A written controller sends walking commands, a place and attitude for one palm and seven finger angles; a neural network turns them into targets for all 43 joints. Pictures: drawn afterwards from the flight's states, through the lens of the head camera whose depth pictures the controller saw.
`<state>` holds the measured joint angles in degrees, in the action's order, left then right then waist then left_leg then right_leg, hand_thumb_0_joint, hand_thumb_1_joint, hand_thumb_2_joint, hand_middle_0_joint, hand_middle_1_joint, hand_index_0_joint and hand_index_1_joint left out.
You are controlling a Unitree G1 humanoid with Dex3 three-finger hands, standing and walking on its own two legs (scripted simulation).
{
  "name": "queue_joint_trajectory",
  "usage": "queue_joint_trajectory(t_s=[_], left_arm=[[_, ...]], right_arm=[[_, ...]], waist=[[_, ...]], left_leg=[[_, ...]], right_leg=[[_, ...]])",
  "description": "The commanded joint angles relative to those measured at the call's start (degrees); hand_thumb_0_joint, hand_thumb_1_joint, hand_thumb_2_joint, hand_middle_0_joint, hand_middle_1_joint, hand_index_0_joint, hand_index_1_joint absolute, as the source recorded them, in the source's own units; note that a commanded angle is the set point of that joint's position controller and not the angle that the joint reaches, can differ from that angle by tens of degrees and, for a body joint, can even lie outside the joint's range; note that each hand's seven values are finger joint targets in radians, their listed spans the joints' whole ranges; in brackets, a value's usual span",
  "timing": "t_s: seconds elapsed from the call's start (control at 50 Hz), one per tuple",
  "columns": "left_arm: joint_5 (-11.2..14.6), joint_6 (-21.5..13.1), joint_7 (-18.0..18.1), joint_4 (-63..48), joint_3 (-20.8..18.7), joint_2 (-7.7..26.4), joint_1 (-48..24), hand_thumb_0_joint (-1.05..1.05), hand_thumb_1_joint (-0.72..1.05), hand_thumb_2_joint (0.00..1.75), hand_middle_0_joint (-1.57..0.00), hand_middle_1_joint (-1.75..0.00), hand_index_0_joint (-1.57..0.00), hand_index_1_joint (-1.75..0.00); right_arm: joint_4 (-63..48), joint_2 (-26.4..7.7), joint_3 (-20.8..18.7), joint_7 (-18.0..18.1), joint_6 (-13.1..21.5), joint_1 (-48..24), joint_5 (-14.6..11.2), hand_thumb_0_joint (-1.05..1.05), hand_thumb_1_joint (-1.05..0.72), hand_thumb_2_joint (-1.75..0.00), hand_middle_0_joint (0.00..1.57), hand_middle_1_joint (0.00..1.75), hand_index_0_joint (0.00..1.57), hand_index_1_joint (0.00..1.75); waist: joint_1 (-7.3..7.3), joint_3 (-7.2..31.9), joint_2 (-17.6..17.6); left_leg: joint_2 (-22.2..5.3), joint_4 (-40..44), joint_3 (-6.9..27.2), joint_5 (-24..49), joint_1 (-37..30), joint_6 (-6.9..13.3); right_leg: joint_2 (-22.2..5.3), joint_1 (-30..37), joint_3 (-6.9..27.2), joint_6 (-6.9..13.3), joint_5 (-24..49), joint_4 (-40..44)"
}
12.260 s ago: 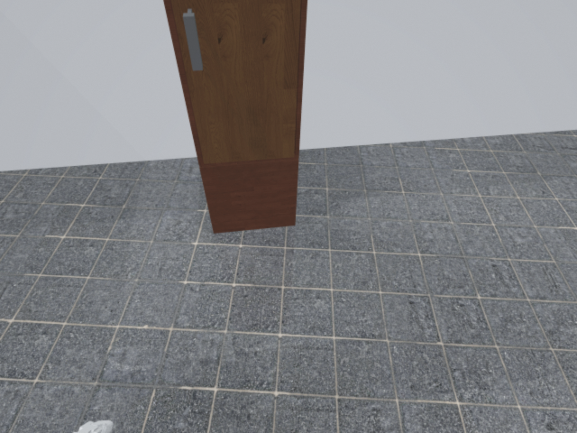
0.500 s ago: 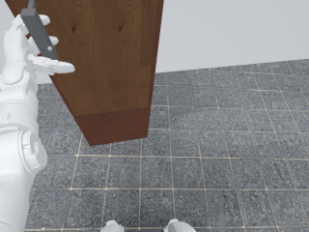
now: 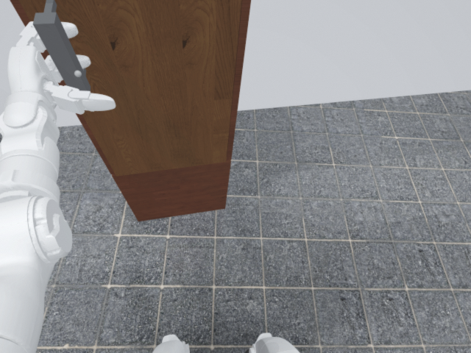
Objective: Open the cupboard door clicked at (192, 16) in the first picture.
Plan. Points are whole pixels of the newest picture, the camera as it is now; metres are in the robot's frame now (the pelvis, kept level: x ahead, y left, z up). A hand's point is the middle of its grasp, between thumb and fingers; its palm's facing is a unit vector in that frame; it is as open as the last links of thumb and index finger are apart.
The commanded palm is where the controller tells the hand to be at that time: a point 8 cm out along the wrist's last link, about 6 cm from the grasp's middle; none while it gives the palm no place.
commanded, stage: close the thumb around the handle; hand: left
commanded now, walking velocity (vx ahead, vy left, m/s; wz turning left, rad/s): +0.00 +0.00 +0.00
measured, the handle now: (67, 50) +0.60 +0.22 +0.14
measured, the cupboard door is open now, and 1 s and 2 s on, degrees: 1 3 24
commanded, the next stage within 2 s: pull the door open along its arc in 0.68 s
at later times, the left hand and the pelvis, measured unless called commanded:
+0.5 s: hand (79, 72) +0.54 +0.19 +0.14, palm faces +0.08 -1.00 +0.00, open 7.1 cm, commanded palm +0.52 +0.23 +0.13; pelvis +0.01 +0.01 +0.00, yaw -1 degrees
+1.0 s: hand (81, 78) +0.53 +0.19 +0.13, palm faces +0.09 -1.00 +0.00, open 6.1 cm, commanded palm +0.48 +0.24 +0.13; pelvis +0.01 +0.00 +0.00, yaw -1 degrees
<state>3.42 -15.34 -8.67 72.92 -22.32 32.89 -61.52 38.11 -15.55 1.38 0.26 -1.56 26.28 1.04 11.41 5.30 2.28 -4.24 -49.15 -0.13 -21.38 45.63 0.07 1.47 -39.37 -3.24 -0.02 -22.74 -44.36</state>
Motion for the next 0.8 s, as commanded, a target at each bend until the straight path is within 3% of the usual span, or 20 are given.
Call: queue_joint_trajectory(t_s=[0.0,0.04,0.08,0.18,0.24,0.28,0.32,0.4,0.46,0.48,0.54,0.56,0.6,0.64,0.7,0.74,0.76,0.78], left_arm=[[0.35,-3.49,-1.02,-11.65,-1.37,13.19,-28.13,0.0,-0.39,0.35,-0.31,-1.21,-0.31,-1.21],[-0.05,-3.37,-1.16,-11.37,-2.01,14.82,-28.89,0.0,-0.28,0.4,-0.32,-1.22,-0.32,-1.22],[-0.24,-3.25,-1.28,-11.67,-0.8,13.85,-29.9,0.0,-0.16,0.44,-0.32,-1.24,-0.32,-1.24],[-0.34,-4.06,-1.17,-12.58,-2.58,16.17,-30.25,0.0,0.12,0.56,-0.34,-1.27,-0.34,-1.27],[-0.35,-4.65,-1.18,-15.05,-2.22,14.63,-29.02,0.0,0.28,0.64,-0.36,-1.28,-0.36,-1.28],[0.11,-3.62,-1.28,-13.2,-0.91,12.29,-27.62,0.0,0.4,0.68,-0.36,-1.3,-0.36,-1.3],[0.32,-2.97,-0.99,-12.45,-3.14,14.55,-26.68,0.0,0.51,0.73,-0.37,-1.31,-0.37,-1.31],[-0.16,-3.05,-0.67,-15.25,-1.38,12.86,-27.69,0.0,0.73,0.83,-0.39,-1.33,-0.39,-1.33],[0.27,-3.28,-0.41,-14.34,-0.78,11.31,-27.33,0.0,0.9,0.9,-0.4,-1.35,-0.4,-1.35],[0.31,-3.43,-0.25,-15.06,-1.38,12.0,-28.04,0.0,0.9,0.9,-0.4,-1.35,-0.4,-1.35],[-0.04,-3.78,-0.13,-15.79,0.31,10.32,-29.44,0.0,0.9,0.9,-0.4,-1.35,-0.4,-1.35],[-0.07,-3.85,0.01,-15.81,-0.55,10.66,-28.5,0.0,0.9,0.9,-0.4,-1.35,-0.4,-1.35],[-0.09,-3.83,0.2,-14.7,-0.83,11.12,-27.3,0.0,0.9,0.9,-0.4,-1.35,-0.4,-1.35],[-0.11,-4.43,0.18,-16.4,-0.19,10.23,-27.93,0.0,0.9,0.9,-0.4,-1.35,-0.4,-1.35],[0.08,-4.45,0.08,-16.5,-0.44,10.6,-27.92,0.0,0.9,0.9,-0.4,-1.35,-0.4,-1.35],[0.05,-4.7,0.01,-16.6,-2.38,12.83,-26.27,0.0,0.9,0.9,-0.4,-1.35,-0.4,-1.35],[0.28,-4.55,-0.27,-16.65,-1.34,11.45,-26.02,0.0,0.9,0.9,-0.4,-1.35,-0.4,-1.35],[-0.25,-4.45,-0.26,-15.33,-2.34,14.06,-27.69,0.0,0.9,0.9,-0.4,-1.35,-0.4,-1.35]], right_arm=[[-2.4,-10.57,-3.6,0.74,0.51,10.04,-0.24,0.0,-0.9,-0.9,0.2,0.3,0.2,0.3],[-2.52,-10.59,-3.45,0.91,0.41,10.02,-0.29,0.0,-0.9,-0.9,0.2,0.3,0.2,0.3],[-2.63,-10.48,-3.39,0.97,0.48,9.99,-0.27,0.0,-0.9,-0.9,0.2,0.3,0.2,0.3],[-2.83,-10.64,-3.41,0.95,0.54,10.35,-0.07,0.0,-0.9,-0.9,0.2,0.3,0.2,0.3],[-3.06,-10.27,-3.65,0.61,0.43,10.42,0.12,0.0,-0.9,-0.9,0.2,0.3,0.2,0.3],[-3.04,-10.22,-3.63,0.46,0.18,10.36,0.05,0.0,-0.9,-0.9,0.2,0.3,0.2,0.3],[-3.03,-10.69,-3.61,0.61,-0.09,10.77,0.1,0.0,-0.9,-0.9,0.2,0.3,0.2,0.3],[-3.18,-10.37,-3.86,0.45,-0.19,10.64,0.07,0.0,-0.9,-0.9,0.2,0.3,0.2,0.3],[-2.86,-10.29,-3.8,0.26,-0.25,10.63,0.09,0.0,-0.9,-0.9,0.2,0.3,0.2,0.3],[-2.68,-10.4,-3.96,0.29,-0.2,10.89,0.16,0.0,-0.9,-0.9,0.2,0.3,0.2,0.3],[-2.56,-10.2,-3.96,0.21,-0.1,10.68,0.16,0.0,-0.9,-0.9,0.2,0.3,0.2,0.3],[-2.5,-10.16,-4.09,0.13,-0.02,10.76,0.31,0.0,-0.9,-0.9,0.2,0.3,0.2,0.3],[-2.51,-10.29,-4.01,0.08,-0.06,10.65,0.23,0.0,-0.9,-0.9,0.2,0.3,0.2,0.3],[-2.58,-10.17,-4.09,0.03,-0.02,10.45,0.23,0.0,-0.9,-0.9,0.2,0.3,0.2,0.3],[-2.56,-10.22,-4.07,0.04,0.06,10.06,0.16,0.0,-0.9,-0.9,0.2,0.3,0.2,0.3],[-2.67,-10.35,-4.09,0.19,-0.06,10.29,0.14,0.0,-0.9,-0.9,0.2,0.3,0.2,0.3],[-2.96,-10.14,-4.06,0.23,-0.12,9.76,0.04,0.0,-0.9,-0.9,0.2,0.3,0.2,0.3],[-2.54,-10.36,-3.85,0.43,-0.23,9.67,-0.08,0.0,-0.9,-0.9,0.2,0.3,0.2,0.3]], waist=[[1.36,23.22,4.45],[1.39,22.78,5.35],[1.86,22.33,5.82],[1.45,24.92,7.55],[0.53,28.24,9.96],[0.99,25.57,8.04],[0.62,24.85,5.7],[0.75,25.97,8.08],[0.95,24.42,7.24],[1.13,24.96,6.33],[1.51,25.23,8.22],[0.9,26.15,8.76],[0.8,24.97,6.66],[0.81,26.55,7.82],[0.82,25.43,7.27],[-0.02,27.27,6.44],[0.28,26.72,6.25],[0.63,24.32,6.44]], left_leg=[[2.44,3.38,2.12,20.11,-23.05,2.11],[2.47,3.32,1.93,20.12,-22.46,2.15],[2.41,3.27,2.06,19.48,-22.55,2.11],[2.24,2.75,2.39,22.09,-24.02,1.87],[2.09,2.2,2.58,25.81,-27.43,1.53],[2.04,2.43,2.46,25.05,-26.08,1.57],[2.17,2.64,2.34,24.33,-24.43,1.9],[1.87,2.78,2.58,25.78,-26.9,1.54],[1.81,2.97,2.87,25.06,-26.56,1.44],[1.73,3.0,2.87,25.15,-26.61,1.56],[1.79,2.84,3.05,25.69,-27.68,1.43],[1.76,2.61,3.11,26.16,-28.24,1.34],[1.79,2.97,3.04,25.08,-26.91,1.36],[1.84,2.65,3.01,26.77,-28.32,1.37],[1.91,2.83,2.77,25.01,-27.34,1.44],[2.0,2.73,2.68,27.28,-27.28,1.53],[2.17,2.6,2.24,26.89,-26.87,1.64],[2.1,2.73,2.26,24.99,-25.17,1.61]], right_leg=[[2.38,3.33,1.1,0.14,20.63,5.13],[2.27,3.35,1.3,0.07,20.97,5.07],[2.26,2.42,1.23,0.05,19.99,5.07],[2.3,2.53,1.12,0.19,21.21,4.29],[2.5,2.3,0.74,0.41,22.83,3.6],[2.67,1.91,0.56,0.25,22.47,4.05],[2.72,3.23,0.62,0.32,22.85,4.13],[2.7,1.97,0.45,0.34,22.55,4.15],[2.8,1.14,0.24,0.45,21.47,4.25],[2.81,1.66,0.26,0.33,21.8,4.27],[2.74,0.57,0.34,0.42,21.67,4.09],[2.75,0.61,0.25,0.52,21.68,3.96],[2.77,1.44,0.23,0.51,21.33,4.13],[2.76,1.43,0.39,0.51,22.65,3.84],[2.75,1.76,0.46,0.47,22.0,4.12],[2.74,3.95,0.61,0.52,24.59,3.67],[2.72,4.03,0.81,0.37,25.06,3.96],[2.55,3.56,0.88,0.33,23.82,4.17]])
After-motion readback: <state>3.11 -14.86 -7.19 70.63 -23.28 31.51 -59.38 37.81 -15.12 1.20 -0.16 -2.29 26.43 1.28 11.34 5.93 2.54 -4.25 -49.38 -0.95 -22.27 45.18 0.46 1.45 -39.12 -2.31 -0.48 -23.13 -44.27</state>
